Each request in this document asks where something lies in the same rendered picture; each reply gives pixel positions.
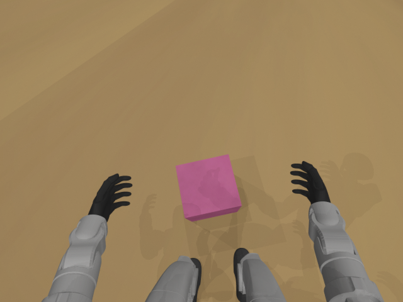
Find robot left forearm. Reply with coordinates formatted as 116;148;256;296
42;215;108;302

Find robot right hand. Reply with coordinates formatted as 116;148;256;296
290;161;331;204

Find robot left hand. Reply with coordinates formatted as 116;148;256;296
88;174;132;222

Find robot right foot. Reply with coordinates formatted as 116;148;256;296
234;248;249;302

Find carton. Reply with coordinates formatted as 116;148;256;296
176;154;242;221

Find left robot shin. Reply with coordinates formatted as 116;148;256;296
177;255;194;302

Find robot right forearm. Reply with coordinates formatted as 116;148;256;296
309;201;384;302

